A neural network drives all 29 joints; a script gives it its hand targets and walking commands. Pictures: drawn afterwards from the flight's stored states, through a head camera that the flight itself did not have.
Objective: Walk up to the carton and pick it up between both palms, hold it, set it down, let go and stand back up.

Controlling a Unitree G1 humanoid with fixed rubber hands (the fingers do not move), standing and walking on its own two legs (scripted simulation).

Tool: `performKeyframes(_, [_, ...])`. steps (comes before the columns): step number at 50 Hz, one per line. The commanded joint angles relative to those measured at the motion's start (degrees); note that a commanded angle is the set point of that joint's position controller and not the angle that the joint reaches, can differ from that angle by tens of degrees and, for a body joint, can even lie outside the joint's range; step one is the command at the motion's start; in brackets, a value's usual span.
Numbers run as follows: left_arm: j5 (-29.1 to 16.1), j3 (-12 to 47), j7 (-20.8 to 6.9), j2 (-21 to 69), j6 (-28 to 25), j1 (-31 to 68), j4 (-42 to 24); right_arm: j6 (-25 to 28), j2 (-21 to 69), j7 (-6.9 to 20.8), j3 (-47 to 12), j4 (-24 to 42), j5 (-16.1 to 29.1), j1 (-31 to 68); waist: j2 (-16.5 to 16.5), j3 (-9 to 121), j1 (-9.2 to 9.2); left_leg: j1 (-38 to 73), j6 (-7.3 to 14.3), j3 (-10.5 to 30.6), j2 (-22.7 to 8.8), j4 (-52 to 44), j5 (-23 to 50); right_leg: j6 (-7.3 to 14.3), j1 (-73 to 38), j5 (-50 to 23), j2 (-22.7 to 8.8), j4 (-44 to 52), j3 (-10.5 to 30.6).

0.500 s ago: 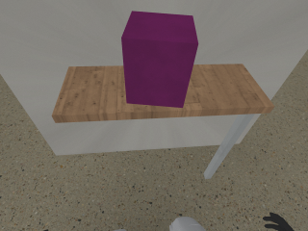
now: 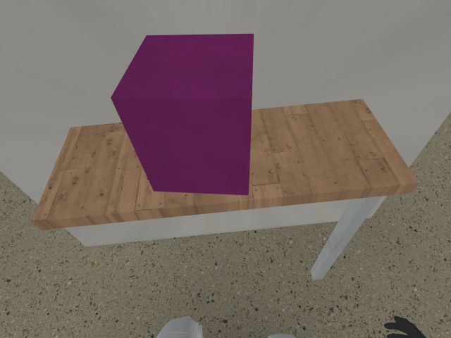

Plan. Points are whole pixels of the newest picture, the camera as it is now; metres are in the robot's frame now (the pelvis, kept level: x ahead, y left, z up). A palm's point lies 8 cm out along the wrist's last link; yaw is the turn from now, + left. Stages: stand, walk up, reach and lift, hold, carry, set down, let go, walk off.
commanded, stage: walk up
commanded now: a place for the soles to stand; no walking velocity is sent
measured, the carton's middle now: (199, 118) +0.49 +0.04 +0.11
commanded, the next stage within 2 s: none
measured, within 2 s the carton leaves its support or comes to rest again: neither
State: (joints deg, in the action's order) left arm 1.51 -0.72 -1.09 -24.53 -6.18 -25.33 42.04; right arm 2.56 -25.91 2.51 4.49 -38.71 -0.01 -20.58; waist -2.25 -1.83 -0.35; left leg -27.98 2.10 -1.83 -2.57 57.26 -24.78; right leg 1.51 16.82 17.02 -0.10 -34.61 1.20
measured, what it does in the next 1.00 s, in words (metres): steps on the spot: left foot, then right foot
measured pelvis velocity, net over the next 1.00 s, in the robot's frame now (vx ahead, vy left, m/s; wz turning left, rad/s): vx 0.06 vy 0.02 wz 0.01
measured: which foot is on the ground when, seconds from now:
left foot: up 0.00-0.24, down 0.26-1.00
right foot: down 0.00-0.28, up 0.30-0.58, down 0.60-1.00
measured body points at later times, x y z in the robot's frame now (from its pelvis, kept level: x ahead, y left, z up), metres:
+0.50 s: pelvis +0.04 +0.05 -0.01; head +0.05 +0.05 +0.44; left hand +0.14 +0.36 -0.11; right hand +0.15 -0.28 -0.09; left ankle +0.14 +0.15 -0.73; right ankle +0.06 -0.10 -0.71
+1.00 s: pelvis +0.06 +0.02 -0.01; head +0.07 +0.01 +0.44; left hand +0.15 +0.34 -0.10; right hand +0.16 -0.29 -0.11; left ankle +0.11 +0.15 -0.73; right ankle +0.06 -0.10 -0.73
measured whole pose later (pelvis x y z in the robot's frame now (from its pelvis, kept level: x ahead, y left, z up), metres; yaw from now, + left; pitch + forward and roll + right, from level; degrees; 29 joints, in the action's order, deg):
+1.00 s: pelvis +0.06 +0.02 -0.01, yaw +0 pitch -1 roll +0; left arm 1.7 -0.7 0.1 -23.8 -2.9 -16.0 43.7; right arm 0.2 -24.4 1.6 3.3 -39.8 0.0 -16.4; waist -1.9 -2.4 -0.1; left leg -21.9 1.0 -1.1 -1.5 37.1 -14.5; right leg 0.3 17.1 21.0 -0.2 -39.0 0.9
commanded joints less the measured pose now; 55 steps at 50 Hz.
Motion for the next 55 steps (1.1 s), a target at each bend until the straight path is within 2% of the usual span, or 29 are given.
performKeyframes(1, [-1.35,-6.27,2.16,-14.03,-0.84,-5.29,-2.51,-0.53,-6.97,-0.13,2.18,3.39,-0.75,3.98,8.73,-1.35,2.65,-10.22,-0.58,1.76,-1.9,-2.42,6.59,9.98,-10.12,-34.75,-13.1,11.44,12.96])
performKeyframes(6, [-0.91,-5.04,2.56,-13.43,-0.38,-0.3,-3.38,-0.62,-4.88,-0.38,1.83,2.24,-0.4,4.49,9.36,-4.35,1.09,0.98,0.07,-0.56,-1.14,-12.21,14.79,9.29,1.73,-38.25,-11.31,8.83,6.24])
performKeyframes(9, [-0.86,-5.04,2.29,-13.9,0.2,3.01,-3.52,-0.14,-5.18,-0.6,2.11,0.34,-0.35,2.27,9.46,-2.28,-0.33,10.17,1.1,-1.3,0.16,-20.52,18.3,8.61,4.34,-28.53,-10.99,6.15,5.87])
performKeyframes(11, [-1.01,-4.58,2.14,-12.78,0.89,4.47,-3.47,0.44,-7.02,-1.22,2.69,-1.28,-0.74,-0.13,6.21,0.17,-1.81,17.3,2.51,-1.12,1.31,-27.43,20.29,6.1,4.93,-20.78,-8.83,-0.25,4.62])
performKeyframes(12, [-1.15,-4.0,2.02,-10.64,1.15,3.32,-3.38,0.86,-8.99,-1.68,3.33,-1.83,-1.36,-1.76,1.96,3.1,-2.28,21.83,3.52,1.73,-0.56,-28.08,17.88,4.5,6.61,-14.96,-6.47,-6.76,2.71])
performKeyframes(13, [-1.43,-3.37,1.95,-7.56,1.36,1.71,-3.61,1.21,-11.97,-2.03,3.99,-1.58,-1.96,-2.99,-6.52,5.54,-2.2,25.09,6.03,14.38,-8.98,-31.0,17.38,2.07,11.36,-2.27,-2.44,-14.72,-0.09])
performKeyframes(14, [-1.46,-2.73,2.18,-5.82,2.08,-0.59,-2.77,1.38,-12.88,-2.03,3.57,-0.39,-1.24,-0.07,-9.38,3.41,-0.1,20.82,9.75,26.77,-16.99,-36.34,15.31,-0.3,12.93,15.75,1.38,-19.35,-1.49])
performKeyframes(15, [-1.33,-3.62,2.6,-8.99,2.73,-0.81,-1.33,1.18,-13.21,-1.87,3.5,-0.11,-0.82,1.64,-7.56,3.57,-0.63,20.76,13.46,29.26,-19.3,-37.79,12.75,-0.67,13.12,18.41,0.48,-22.22,0.27])
performKeyframes(16, [-1.06,-3.87,2.61,-10.01,2.79,0.24,-0.71,0.95,-12.48,-1.9,3.35,0.45,-0.73,2.68,-6.04,3.3,-0.32,20.1,12.91,27.03,-17.42,-37.5,12.84,-0.6,13.65,17.57,-0.5,-21.64,1.18])
performKeyframes(17, [-1.05,-4.02,2.37,-9.77,2.91,1.64,-0.13,0.82,-11.67,-2.09,2.88,0.39,-0.69,2.99,-5.24,2.37,-0.3,17.55,11.23,23.29,-14.53,-36.42,14.19,-0.39,12.35,16.48,-1.3,-19.35,1.13])
performKeyframes(19, [-1.02,-4.04,2.0,-8.7,3.26,1.93,0.65,0.58,-11.42,-2.21,2.16,0.19,-0.77,4.0,-7.26,1.48,-0.09,12.43,9.55,17.84,-11.69,-35.53,13.85,-0.2,8.86,14.38,-1.58,-15.35,-0.58])
performKeyframes(23, [-0.71,-4.34,2.0,-8.28,3.73,2.44,1.74,-0.42,-11.43,-2.08,2.2,1.24,-1.3,6.91,-7.71,1.12,0.11,4.55,8.26,15.89,-9.77,-36.62,-1.15,0.06,2.95,7.59,-0.76,-8.53,-3.15])
performKeyframes(25, [-0.27,-4.54,2.01,-8.27,3.58,1.43,2.39,-1.16,-11.37,-1.96,2.2,1.85,-1.4,8.97,-7.05,0.78,1.0,-0.66,6.98,14.33,-8.81,-35.9,-8.79,0.28,-2.21,3.25,-0.21,-4.08,-3.86])
performKeyframes(26, [0.01,-4.67,2.0,-8.68,3.41,1.04,2.48,-1.5,-11.1,-1.89,2.12,1.98,-1.42,9.35,-6.76,0.78,1.36,-2.99,6.01,13.58,-8.22,-35.37,-11.96,0.61,-4.44,3.55,0.21,-2.78,-3.64])
performKeyframes(28, [0.49,-4.86,1.89,-9.66,3.28,0.52,2.49,-2.05,-10.26,-1.78,1.91,1.97,-1.23,9.66,-5.23,-0.14,1.93,-6.29,3.83,12.66,-6.89,-34.7,-17.63,1.84,-5.86,8.12,0.35,-0.13,-1.3])
performKeyframes(29, [0.88,-4.88,1.86,-10.65,3.21,1.27,2.12,-2.28,-9.14,-1.72,1.66,1.88,-0.97,9.28,-0.29,-1.92,1.66,-6.34,2.51,10.98,-4.56,-30.8,-18.38,2.86,-2.46,15.85,-2.34,6.02,4.89])
performKeyframes(30, [1.35,-5.07,1.94,-12.81,2.82,2.85,1.3,-2.48,-7.72,-1.59,1.51,1.73,-0.67,8.78,5.32,-3.7,0.98,-6.41,0.45,8.9,-1.16,-23.12,-13.46,5.28,2.37,29.28,-8.48,13.96,17.84])
performKeyframes(31, [1.44,-5.47,2.03,-15.92,2.41,5.58,0.71,-2.4,-6.34,-1.44,1.24,1.17,-0.77,8.63,10.84,-5.38,0.51,-4.02,-1.19,4.62,3.15,-14.99,-5.77,7.52,7.75,39.4,-15.39,22.33,28.49])
performKeyframes(32, [1.6,-5.28,2.14,-16.45,1.93,10.24,-0.06,-2.13,-6.74,-1.38,1.19,-0.22,-1.03,7.66,8.99,-6.94,-0.59,1.21,-1.01,6.18,1.99,-12.56,-0.91,8.59,13.02,34.74,-16.43,22.51,27.37])
performKeyframes(33, [1.03,-4.75,2.12,-14.88,1.59,12.72,-0.5,-1.74,-6.96,-1.04,1.31,-1.51,-1.05,6.2,6.53,-5.75,-2.13,6.69,-0.44,5.02,0.86,-15.67,3.19,7.82,13.96,26.3,-13.6,19.2,21.14])
performKeyframes(35, [0.36,-3.79,1.93,-11.87,1.42,12.2,-0.5,-0.78,-7.35,-1.06,1.65,-2.04,-1.22,5.03,5.09,0.24,-2.65,15.16,0.55,3.35,0.95,-22.53,11.19,4.42,10.63,3.43,-8.68,10.48,10.66])
performKeyframes(36, [0.21,-3.69,1.86,-11.07,1.43,11.36,-0.53,-0.44,-8.16,-1.31,1.87,-2.12,-1.33,4.29,4.4,3.93,-2.39,17.38,1.21,4.64,0.01,-23.59,13.36,3.28,7.92,-3.39,-7.21,6.73,7.77])
performKeyframes(37, [0.12,-3.76,1.72,-10.9,1.47,10.47,-0.8,-0.32,-8.74,-1.53,1.94,-1.98,-1.4,3.91,3.99,6.38,-1.88,17.47,2.02,6.12,-1.04,-24.67,11.19,2.89,6.01,-2.98,-6.36,4.43,6.62])
performKeyframes(40, [0.09,-3.49,1.42,-9.48,2.37,9.02,0.13,-0.43,-10.21,-1.75,1.65,-1.38,-1.44,8.1,0.6,1.76,0.1,7.67,3.58,14.15,-5.53,-32.33,-6.93,2.57,4.26,14.62,-2.7,3.95,4.26])
performKeyframes(42, [0.18,-3.44,1.39,-10.1,2.52,8.99,0.78,-0.71,-9.7,-1.63,1.43,-1.72,-1.47,9.73,0.81,-2.94,0.52,3.27,2.49,12.71,-4.13,-32.75,-9.28,2.83,4.59,17.07,-3.48,6.7,6.03])
performKeyframes(45, [0.26,-3.57,1.36,-10.87,2.13,9.61,1.04,-0.46,-8.68,-1.43,1.05,-2.07,-1.33,8.81,1.48,-0.73,-0.06,6.56,1.63,10.93,-2.68,-30.42,-2.33,3.1,4.21,12.89,-4.95,7.58,7.22])
performKeyframes(48, [0.1,-3.29,1.44,-10.59,1.84,10.78,1.0,-0.06,-8.42,-1.43,0.81,-2.07,-1.18,8.27,2.18,2.85,-0.3,10.03,1.79,9.95,-2.73,-28.35,5.69,2.87,2.26,3.8,-5.41,6.19,6.61])
performKeyframes(52, [-0.3,-3.12,1.73,-10.52,1.79,11.34,1.03,0.18,-8.25,-1.82,0.53,-2.35,-0.74,7.97,2.59,6.21,-0.16,13.23,2.12,7.8,-3.04,-24.44,20.86,2.68,-0.56,-9.84,-6.0,3.02,5.13])
performKeyframes(55, [-0.5,-3.26,1.9,-10.66,2.07,11.44,1.02,0.07,-8.28,-2.09,0.44,-2.47,-0.52,7.95,2.94,6.87,0.06,13.78,2.51,6.87,-3.13,-22.72,24.78,2.9,-1.37,-13.8,-6.15,1.65,4.65])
